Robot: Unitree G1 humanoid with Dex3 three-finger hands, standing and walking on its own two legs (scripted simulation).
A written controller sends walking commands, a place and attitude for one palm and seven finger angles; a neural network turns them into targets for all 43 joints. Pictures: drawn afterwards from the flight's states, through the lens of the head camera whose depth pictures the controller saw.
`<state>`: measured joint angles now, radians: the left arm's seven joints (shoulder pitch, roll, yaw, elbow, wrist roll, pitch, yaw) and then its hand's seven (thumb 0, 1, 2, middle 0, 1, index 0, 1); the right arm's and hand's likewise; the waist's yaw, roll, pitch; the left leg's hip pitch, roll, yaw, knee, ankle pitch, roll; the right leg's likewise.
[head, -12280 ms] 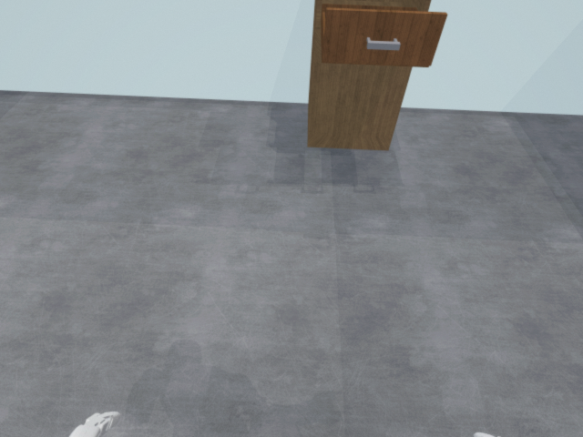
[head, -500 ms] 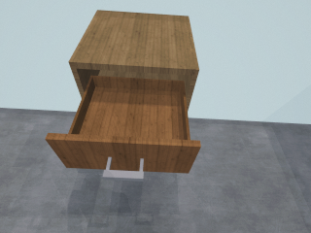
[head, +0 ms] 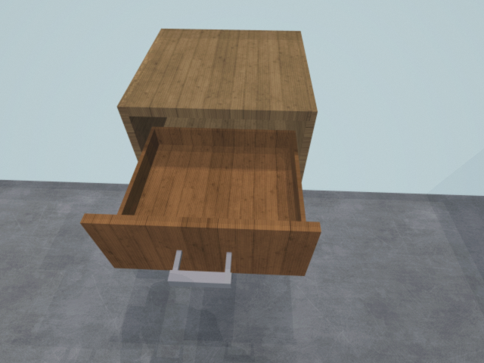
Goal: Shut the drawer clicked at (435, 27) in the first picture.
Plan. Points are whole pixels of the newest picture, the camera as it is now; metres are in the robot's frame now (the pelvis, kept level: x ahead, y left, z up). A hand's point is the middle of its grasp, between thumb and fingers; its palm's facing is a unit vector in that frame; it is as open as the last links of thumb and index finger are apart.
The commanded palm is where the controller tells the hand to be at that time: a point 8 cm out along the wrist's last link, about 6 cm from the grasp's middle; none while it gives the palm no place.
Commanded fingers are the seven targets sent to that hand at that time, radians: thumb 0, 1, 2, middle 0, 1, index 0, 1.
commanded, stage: look again from close up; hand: left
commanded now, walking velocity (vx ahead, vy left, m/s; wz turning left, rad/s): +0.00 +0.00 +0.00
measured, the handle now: (202, 268) +0.29 +0.10 -0.04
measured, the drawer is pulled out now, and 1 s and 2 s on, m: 0.30 0.30 0.30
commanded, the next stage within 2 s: raise the hand and make a fist in 0.26 s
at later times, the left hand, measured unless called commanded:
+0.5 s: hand (144, 355) +0.15 +0.17 -0.05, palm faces +0.21 -0.94 -0.25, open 7.1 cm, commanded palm +0.09 +0.19 -0.05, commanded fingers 0.00 0.90 0.90 -0.36 -0.47 -0.36 -0.47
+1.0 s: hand out of the picture +0.13 +0.11 -0.01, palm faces +0.15 -0.99 -0.08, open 4.8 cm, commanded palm +0.10 +0.17 -0.01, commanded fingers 0.00 0.90 0.90 -0.86 -1.01 -0.86 -1.01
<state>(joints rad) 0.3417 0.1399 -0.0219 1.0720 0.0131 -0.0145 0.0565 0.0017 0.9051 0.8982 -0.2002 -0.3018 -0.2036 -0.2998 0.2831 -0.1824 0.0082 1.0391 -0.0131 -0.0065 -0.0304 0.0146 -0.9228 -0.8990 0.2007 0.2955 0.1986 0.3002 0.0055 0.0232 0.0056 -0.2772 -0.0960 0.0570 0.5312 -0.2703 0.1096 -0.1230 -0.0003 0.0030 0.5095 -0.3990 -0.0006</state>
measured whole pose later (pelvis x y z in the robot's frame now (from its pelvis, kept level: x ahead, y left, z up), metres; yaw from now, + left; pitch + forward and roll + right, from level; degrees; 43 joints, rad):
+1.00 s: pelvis -0.03 -0.10 -0.08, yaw +4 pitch +11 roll +0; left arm 0.57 0.23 0.14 -0.07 -0.30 -0.52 -0.23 0.02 0.90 0.90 -0.66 -0.81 -0.67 -0.81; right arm 0.15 -0.23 -0.01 0.54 0.04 -0.21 -0.03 0.01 -0.90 -0.90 0.20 0.30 0.20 0.30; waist 0.02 0.01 -0.14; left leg -0.83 -0.03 -0.07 1.13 -0.49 -0.01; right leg -0.79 0.08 -0.21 1.09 -0.52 -0.12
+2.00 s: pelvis -0.01 -0.02 -0.05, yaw +0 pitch +8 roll -1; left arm 0.89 0.12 -0.16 -0.53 -0.13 -0.30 -0.06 0.01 0.90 0.90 -1.40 -1.60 -1.40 -1.60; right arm 0.24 -0.20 0.03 0.40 0.04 -0.15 0.00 0.02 -0.90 -0.90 0.20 0.30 0.20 0.30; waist 0.02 0.05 -0.14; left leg -0.65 -0.07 0.00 0.98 -0.47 0.07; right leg -0.63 0.07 -0.07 0.95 -0.46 -0.07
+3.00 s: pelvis +0.01 -0.03 -0.08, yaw +0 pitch +15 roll -1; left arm 0.75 0.11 -0.20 -0.36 -0.07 -0.38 0.05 0.02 0.90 0.90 -1.40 -1.60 -1.40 -1.60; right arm 0.26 -0.22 0.02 0.38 0.02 -0.06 0.02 0.02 -0.90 -0.90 0.20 0.30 0.20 0.30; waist 0.00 0.04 -0.18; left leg -0.85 -0.06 0.00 1.15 -0.56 0.06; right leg -0.84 0.07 -0.09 1.12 -0.55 -0.09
